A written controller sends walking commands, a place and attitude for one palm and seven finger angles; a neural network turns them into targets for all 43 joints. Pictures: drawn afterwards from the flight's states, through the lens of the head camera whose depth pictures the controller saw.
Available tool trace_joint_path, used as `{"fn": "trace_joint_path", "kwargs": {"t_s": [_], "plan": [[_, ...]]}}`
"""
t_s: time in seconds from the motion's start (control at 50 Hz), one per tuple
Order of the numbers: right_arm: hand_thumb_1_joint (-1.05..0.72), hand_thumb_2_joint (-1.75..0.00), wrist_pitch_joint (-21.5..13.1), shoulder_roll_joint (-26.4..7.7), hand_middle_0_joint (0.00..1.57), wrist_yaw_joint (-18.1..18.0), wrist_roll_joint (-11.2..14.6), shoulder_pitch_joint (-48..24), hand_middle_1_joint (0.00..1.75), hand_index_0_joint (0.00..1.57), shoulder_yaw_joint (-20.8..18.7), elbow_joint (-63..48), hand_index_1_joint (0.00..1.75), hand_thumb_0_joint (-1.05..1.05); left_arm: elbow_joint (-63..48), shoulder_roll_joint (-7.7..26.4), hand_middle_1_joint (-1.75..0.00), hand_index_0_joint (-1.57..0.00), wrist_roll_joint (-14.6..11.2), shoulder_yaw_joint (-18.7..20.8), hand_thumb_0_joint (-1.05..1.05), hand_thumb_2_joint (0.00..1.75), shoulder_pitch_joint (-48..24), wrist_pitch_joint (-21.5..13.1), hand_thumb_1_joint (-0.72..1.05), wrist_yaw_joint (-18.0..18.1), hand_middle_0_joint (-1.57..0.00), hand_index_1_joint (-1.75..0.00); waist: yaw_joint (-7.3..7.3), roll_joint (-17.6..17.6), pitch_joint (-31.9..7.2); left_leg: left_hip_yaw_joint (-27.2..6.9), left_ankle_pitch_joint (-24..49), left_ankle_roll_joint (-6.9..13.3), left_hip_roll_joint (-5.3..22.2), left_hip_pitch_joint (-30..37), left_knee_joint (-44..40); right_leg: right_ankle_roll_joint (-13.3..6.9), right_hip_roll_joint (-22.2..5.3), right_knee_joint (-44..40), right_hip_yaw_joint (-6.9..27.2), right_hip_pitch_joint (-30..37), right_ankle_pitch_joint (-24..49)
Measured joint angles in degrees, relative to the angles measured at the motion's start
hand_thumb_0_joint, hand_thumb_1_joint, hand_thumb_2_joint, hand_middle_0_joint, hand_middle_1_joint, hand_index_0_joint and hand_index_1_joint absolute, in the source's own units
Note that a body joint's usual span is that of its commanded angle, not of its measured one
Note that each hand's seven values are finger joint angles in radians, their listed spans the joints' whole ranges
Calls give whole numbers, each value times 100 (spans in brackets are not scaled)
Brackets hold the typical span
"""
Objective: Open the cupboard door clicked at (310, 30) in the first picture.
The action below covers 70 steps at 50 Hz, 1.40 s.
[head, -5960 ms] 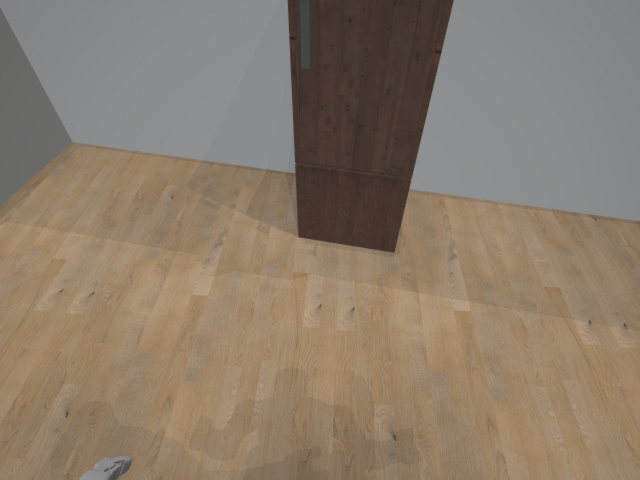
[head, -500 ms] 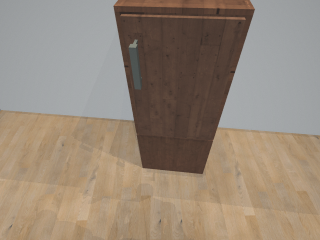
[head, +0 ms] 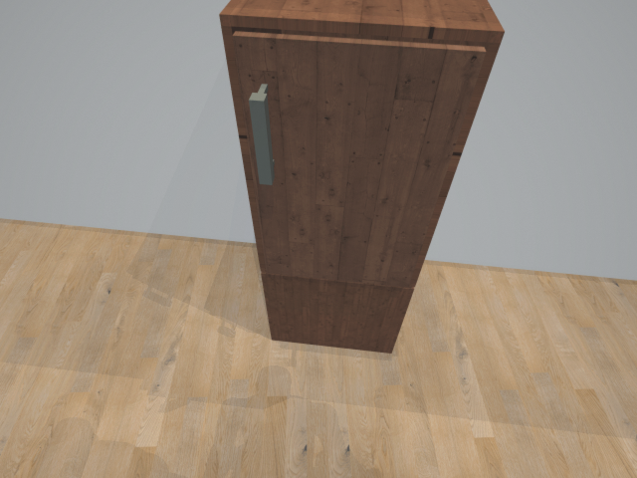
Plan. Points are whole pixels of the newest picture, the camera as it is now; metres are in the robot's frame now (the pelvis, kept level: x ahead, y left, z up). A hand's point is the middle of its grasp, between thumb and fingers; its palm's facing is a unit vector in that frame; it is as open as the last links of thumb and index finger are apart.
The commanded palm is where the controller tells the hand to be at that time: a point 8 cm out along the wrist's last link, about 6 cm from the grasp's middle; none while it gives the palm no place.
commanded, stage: shuffle to correct the standing spot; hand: left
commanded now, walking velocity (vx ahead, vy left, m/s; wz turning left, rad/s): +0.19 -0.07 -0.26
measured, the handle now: (265, 136) +0.63 +0.14 +0.09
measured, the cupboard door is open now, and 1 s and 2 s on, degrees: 0 0 0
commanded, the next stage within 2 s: come to a stop and stand still in 0.18 s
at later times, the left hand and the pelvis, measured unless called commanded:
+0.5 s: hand out of the picture +0.02 +0.16 -0.18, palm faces +0.05 -0.98 -0.17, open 7.4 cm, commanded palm none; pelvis +0.10 +0.00 -0.01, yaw -3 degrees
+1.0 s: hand out of the picture +0.11 +0.12 -0.16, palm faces +0.01 -0.97 -0.25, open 7.3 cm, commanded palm none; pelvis +0.06 -0.06 +0.00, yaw -1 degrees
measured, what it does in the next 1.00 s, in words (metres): steps on the spot: left foot, then right foot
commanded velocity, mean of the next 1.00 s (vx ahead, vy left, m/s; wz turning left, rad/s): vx -0.02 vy -0.03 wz -0.01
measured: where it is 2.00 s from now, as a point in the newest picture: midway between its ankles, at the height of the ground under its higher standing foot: outside the picture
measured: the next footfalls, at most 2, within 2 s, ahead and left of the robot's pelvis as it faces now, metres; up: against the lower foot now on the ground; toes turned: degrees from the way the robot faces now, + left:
left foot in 0.42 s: +0.18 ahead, +0.09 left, +0.00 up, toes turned +3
right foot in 0.80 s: +0.09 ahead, -0.15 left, +0.00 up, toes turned -4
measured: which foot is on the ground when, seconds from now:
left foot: down 0.00-0.16, up 0.18-0.40, down 0.42-0.80, up 0.82-1.00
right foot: down 0.00-0.44, up 0.46-0.78, down 0.80-1.00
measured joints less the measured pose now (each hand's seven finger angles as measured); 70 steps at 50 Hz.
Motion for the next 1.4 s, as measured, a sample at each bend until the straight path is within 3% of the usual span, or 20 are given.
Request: {"fn": "trace_joint_path", "kwargs": {"t_s": [0.16,0.26,0.3,0.36,0.42,0.5,0.54,0.66,0.74,0.8,0.88,0.96,1.02,1.1,1.18,1.3,1.4], "plan": [[-91,-90,16,-22,20,23,-19,209,30,20,-128,-99,30,1,-49,-9,-29,-20,60,120,0,90,280,-37,91,-134,-20,-30,-14,139,-42,16,-483,-85,226,-148,501,-155,214,395,18,-129,-408],[-91,-90,49,-57,20,71,-20,105,30,20,-159,-27,30,1,-34,-73,-29,-20,58,163,0,90,458,-342,91,-13,-20,-30,129,120,26,-17,-1235,23,166,-1000,2465,-250,238,59,-95,176,-434],[-91,-90,42,-69,20,105,-3,-66,30,20,-178,-80,30,1,11,-115,-29,-20,72,148,0,90,581,-371,91,28,-20,-30,184,81,74,48,-1195,30,159,-1299,2674,-240,224,-212,-70,376,-362],[-91,-90,14,-45,20,138,41,-399,30,20,-170,-254,30,1,126,-153,-29,-20,76,120,0,90,747,-312,91,54,-20,-30,201,0,142,109,-694,-6,173,-1464,1970,-174,197,-481,-11,620,-332],[-91,-90,-114,5,20,84,70,-669,30,20,-90,-437,30,1,242,-183,-29,-20,26,84,0,90,850,-192,91,79,-20,-30,179,-9,233,108,691,-23,176,-1125,665,-85,229,-283,45,750,-548],[-91,-90,-177,190,20,-39,100,-854,30,20,-4,-548,30,0,275,-94,-29,-20,-58,79,0,90,660,13,91,156,-20,-30,215,-198,253,322,202,172,105,-812,595,-2,124,1473,155,108,-1280],[-91,-90,-134,253,20,-90,95,-911,30,20,23,-573,30,0,157,-56,-29,-20,-40,113,0,90,415,96,91,191,-20,-30,211,-183,275,357,266,161,96,-695,390,42,96,2144,130,-296,-1358],[-93,-90,33,239,20,-108,39,-1029,30,20,-134,-671,30,-2,-471,72,-29,-20,-5,252,0,90,-356,206,91,152,-20,-30,114,5,399,272,668,128,145,-717,-40,116,-19,2687,21,-1164,-968],[-92,-90,152,63,21,-38,-49,-949,30,20,-257,-685,30,-1,-745,107,-29,-19,13,301,0,90,-635,212,91,112,-19,-30,18,153,356,180,778,24,221,-861,-26,81,-77,1995,-99,-1057,-767],[-92,-90,230,-49,20,9,-54,-738,30,20,-336,-684,30,-1,-887,115,-29,-19,33,287,0,90,-625,107,91,84,-19,-30,-26,193,229,128,704,-93,235,-1078,273,37,-114,658,-154,-515,-254],[-92,-90,435,-198,20,56,-19,-459,30,20,-430,-585,30,0,-846,-18,-29,-19,86,161,0,90,-484,87,91,59,-19,-30,-85,344,120,-210,-584,-104,153,-1423,1402,-150,-22,586,-262,-482,-198],[-91,-90,437,-194,20,90,-12,-171,30,20,-396,-421,30,0,-749,-35,-29,-20,51,153,0,90,-313,68,93,79,-20,-30,-130,284,30,-243,-550,-160,134,-1385,2181,-248,59,155,-331,-309,34],[-91,-90,387,-104,20,76,13,23,30,20,-331,-311,30,0,-690,28,-29,-20,42,151,0,90,-248,43,93,69,-20,-30,-126,155,9,-137,-610,-205,158,-966,1676,-306,113,-38,-384,-261,145],[-91,-90,245,19,20,16,35,179,30,20,-212,-137,30,1,-548,69,-29,-20,-36,134,0,90,-204,25,93,61,-20,-30,-105,86,27,-131,-151,-149,184,-139,106,-309,235,49,-502,-315,103],[-91,-90,145,237,20,-38,12,184,30,20,-74,64,30,1,-285,113,-29,-20,-86,149,0,90,-199,47,93,81,-20,-30,10,-138,84,-78,10,-137,147,45,-115,-286,213,-219,-451,-112,296],[-93,-90,138,201,20,-89,33,124,30,20,-9,194,30,2,46,-60,-29,-20,-75,12,0,90,-52,-7,93,74,-20,-30,55,34,46,-89,138,-141,183,160,-275,-275,261,-560,-468,96,454],[-93,-90,123,-19,20,4,18,66,30,20,-71,-135,30,2,94,-226,-29,-20,-47,-117,0,90,123,-100,92,95,-20,-30,-107,343,111,-129,-66,-66,178,-144,216,-246,242,-270,-493,-110,366]]}}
